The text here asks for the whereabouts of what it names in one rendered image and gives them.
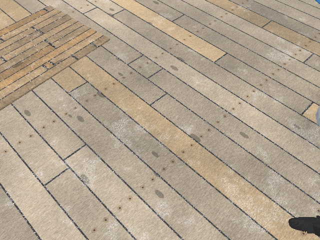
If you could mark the right robot hand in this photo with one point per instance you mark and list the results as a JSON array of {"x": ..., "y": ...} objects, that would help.
[{"x": 307, "y": 224}]

